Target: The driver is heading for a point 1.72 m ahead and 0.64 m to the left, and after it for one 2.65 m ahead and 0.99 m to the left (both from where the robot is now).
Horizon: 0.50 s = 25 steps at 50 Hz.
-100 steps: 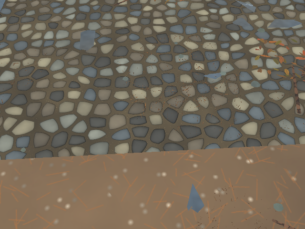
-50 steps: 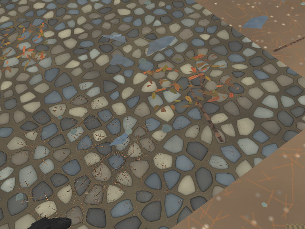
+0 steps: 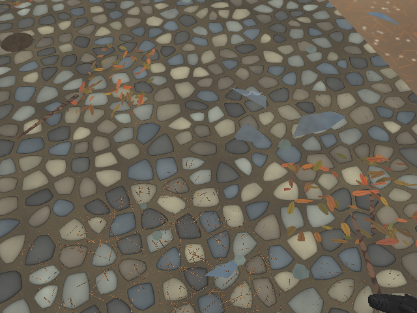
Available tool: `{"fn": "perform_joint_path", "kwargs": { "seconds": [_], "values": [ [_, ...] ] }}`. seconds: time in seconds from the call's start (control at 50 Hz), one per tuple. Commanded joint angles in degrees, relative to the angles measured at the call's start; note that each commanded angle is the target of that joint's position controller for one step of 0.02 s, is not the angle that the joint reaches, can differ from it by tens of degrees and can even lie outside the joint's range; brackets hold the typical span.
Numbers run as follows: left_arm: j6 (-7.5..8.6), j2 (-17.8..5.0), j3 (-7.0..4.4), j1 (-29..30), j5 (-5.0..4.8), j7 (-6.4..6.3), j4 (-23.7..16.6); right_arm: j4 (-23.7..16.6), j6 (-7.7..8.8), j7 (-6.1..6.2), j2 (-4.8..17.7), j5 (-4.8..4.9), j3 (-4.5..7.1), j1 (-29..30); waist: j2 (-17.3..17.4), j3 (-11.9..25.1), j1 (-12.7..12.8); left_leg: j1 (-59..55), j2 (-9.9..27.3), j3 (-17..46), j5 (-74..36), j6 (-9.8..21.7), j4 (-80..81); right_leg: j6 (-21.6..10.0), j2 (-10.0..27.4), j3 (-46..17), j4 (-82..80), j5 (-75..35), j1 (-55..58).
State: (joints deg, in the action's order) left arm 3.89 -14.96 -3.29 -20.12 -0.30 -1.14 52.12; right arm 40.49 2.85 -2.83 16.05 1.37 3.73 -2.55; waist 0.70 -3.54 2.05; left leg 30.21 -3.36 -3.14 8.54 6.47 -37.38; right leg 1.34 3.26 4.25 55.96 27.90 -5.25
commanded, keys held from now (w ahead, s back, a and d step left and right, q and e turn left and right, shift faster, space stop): w+q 0.98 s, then w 0.02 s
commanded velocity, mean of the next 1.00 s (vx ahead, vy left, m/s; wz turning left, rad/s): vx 0.49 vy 0.00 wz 0.58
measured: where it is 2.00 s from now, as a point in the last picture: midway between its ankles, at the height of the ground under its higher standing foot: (110, 163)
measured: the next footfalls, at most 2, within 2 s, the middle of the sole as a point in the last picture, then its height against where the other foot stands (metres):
right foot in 0.44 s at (260, 309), level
left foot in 0.96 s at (145, 258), level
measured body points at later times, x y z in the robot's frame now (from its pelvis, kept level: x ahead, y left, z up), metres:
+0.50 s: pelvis +0.29 -0.02 +0.01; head +0.32 -0.02 +0.46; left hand +0.44 +0.27 -0.05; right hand +0.41 -0.29 -0.10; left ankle +0.13 +0.06 -0.67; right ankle +0.41 -0.11 -0.71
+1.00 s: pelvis +0.52 +0.12 +0.00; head +0.56 +0.15 +0.45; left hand +0.38 +0.38 -0.12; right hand +0.85 +0.04 -0.06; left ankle +0.56 +0.24 -0.71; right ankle +0.43 -0.11 -0.66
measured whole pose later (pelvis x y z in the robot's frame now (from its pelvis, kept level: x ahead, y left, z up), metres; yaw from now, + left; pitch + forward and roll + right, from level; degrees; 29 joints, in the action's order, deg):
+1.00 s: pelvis +0.52 +0.12 +0.00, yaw +35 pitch +2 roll -1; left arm 3.4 -18.2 -4.0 -17.6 -0.5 -0.4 48.3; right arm 32.6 1.4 -2.4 17.3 1.5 4.0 -5.0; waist 0.6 -3.9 3.1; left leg 30.1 -1.5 -2.2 8.8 5.7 -37.6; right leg 2.1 5.0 7.0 50.6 29.9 -5.6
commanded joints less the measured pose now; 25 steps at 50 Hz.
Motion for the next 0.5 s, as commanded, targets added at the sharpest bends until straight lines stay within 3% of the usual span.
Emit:
{"fn": "perform_joint_path", "kwargs": {
  "seconds": [0.02, 0.04, 0.06, 0.08, 0.12, 0.16, 0.26, 0.32, 0.38, 0.42, 0.44, 0.46, 0.48, 0.5],
  "values": [
    [4.96, -8.8, -1.09, 6.2, -2.43, 1.21, -9.6, 0.2, 0.67, 0.91, 9.5, -0.57, 2.93, -16.0, 4.8, 13.6, -8.3, -43.5, 19.4, 39.9, 14.1, 13.2, 22.2, -2.6, -0.7, -10.3, 24.2, -3.2, -40.9],
    [5.24, -8.1, -1.04, 6.7, -1.44, 0.65, -9.4, -0.6, 1.12, 0.86, 8.4, -0.55, 2.54, -11.8, -1.1, 8.9, -5.1, -33.5, 16.7, 33.4, 7.9, 11.4, 22.8, -2.8, 1.8, -10.0, 18.6, -7.2, -37.8],
    [4.77, -8.5, -1.6, 6.0, -0.14, 0.16, -8.9, -1.6, 1.42, 0.88, 6.9, -1.07, 2.09, -8.6, -1.0, 6.8, -2.7, -26.5, 14.5, 28.7, 1.9, 10.3, 23.5, -2.5, 3.5, -10.1, 14.0, -9.5, -33.7],
    [3.89, -8.6, -1.84, 4.7, 0.33, 0.14, -8.8, -2.5, 1.49, 1.02, 6.3, -1.6, 1.83, -7.0, 0.2, 6.2, -0.9, -21.8, 13.1, 26.5, -1.0, 10.2, 24.8, -2.2, 4.4, -10.4, 12.4, -10.8, -30.3],
    [2.47, -7.3, -1.76, 4.3, 1.08, 0.01, -9.5, -2.6, 1.8, 1.33, 6.7, -1.12, 2.01, -7.4, 1.1, 5.5, 0.0, -16.5, 12.1, 23.7, -5.5, 11.1, 26.2, -0.4, 4.5, -9.3, 8.2, -12.1, -28.5],
    [1.76, -6.5, -1.51, 8.0, 1.56, -0.31, -11.2, -2.2, 1.91, 2.08, 8.0, -0.89, 2.36, -9.3, 1.1, 3.9, -0.8, -13.6, 10.7, 20.8, -7.0, 10.7, 26.9, 1.4, 3.9, -8.3, 1.8, -17.3, -29.9],
    [2.57, -4.3, -0.41, 19.3, 1.06, 0.47, -14.7, -1.2, 1.0, 3.31, 9.2, -0.11, 2.75, -14.5, 2.9, 2.9, -5.4, -12.9, 7.3, 18.1, -3.2, 6.5, 24.7, 2.4, -0.5, -7.6, -19.7, -34.0, -26.3],
    [3.22, -5.4, -0.51, 23.2, 0.14, 1.39, -16.3, -0.3, 0.39, 3.52, 9.1, 0.3, 2.8, -17.5, 3.7, 3.0, -6.8, -16.8, 8.8, 21.9, -0.9, 6.1, 21.5, 2.0, -2.0, -8.6, -24.8, -33.7, -25.0],
    [4.09, -7.5, -1.19, 23.1, -0.14, 2.26, -16.9, -0.2, -0.34, 3.88, 8.8, 0.09, 2.81, -18.5, 5.2, 3.8, -5.8, -22.5, 10.6, 27.3, -2.1, 5.4, 15.8, 0.5, -3.2, -9.5, -28.7, -26.6, -22.9],
    [4.64, -9.1, -2.2, 16.3, -0.24, 2.06, -15.3, -0.9, -0.68, 3.89, 7.9, -0.07, 2.54, -17.2, 7.0, 6.1, -1.8, -22.3, 9.2, 28.0, -6.4, 3.6, 10.4, -2.2, -3.4, -8.0, -32.0, -24.2, -13.2],
    [4.96, -11.4, -3.08, 9.2, 0.69, 1.61, -14.4, -1.7, -0.43, 3.63, 5.2, -0.43, 1.51, -16.6, 5.2, 12.2, 1.7, -18.3, 6.3, 25.0, -6.8, 1.6, 0.0, -5.3, 1.6, -11.7, -30.8, -23.9, -0.2],
    [4.75, -16.2, -4.28, 0.7, 1.95, 1.03, -13.5, -3.1, 0.0, 3.54, 1.7, -0.09, 0.41, -21.2, -5.7, 21.7, 2.5, -2.1, -0.7, 17.0, 6.0, -2.8, -19.1, -12.6, 14.7, -29.3, -30.6, -18.9, 21.9],
    [3.81, -15.4, -4.42, -2.6, 0.65, 1.57, -11.4, -4.0, 0.37, 3.66, 3.1, 0.79, 0.01, -24.6, -19.6, 25.2, 1.6, 11.7, -1.5, 13.4, 26.1, -4.5, -32.1, -17.6, 22.3, -49.4, -36.0, -4.9, 28.8],
    [3.31, -10.2, -3.0, 0.3, 0.02, 1.5, -12.6, -3.2, 0.19, 3.7, 8.7, 1.13, 1.34, -21.5, -11.8, 17.1, 2.7, 16.5, 2.4, 14.3, 22.2, -5.1, -37.4, -15.3, 20.4, -45.0, -38.1, 2.9, 22.6]
  ]
}}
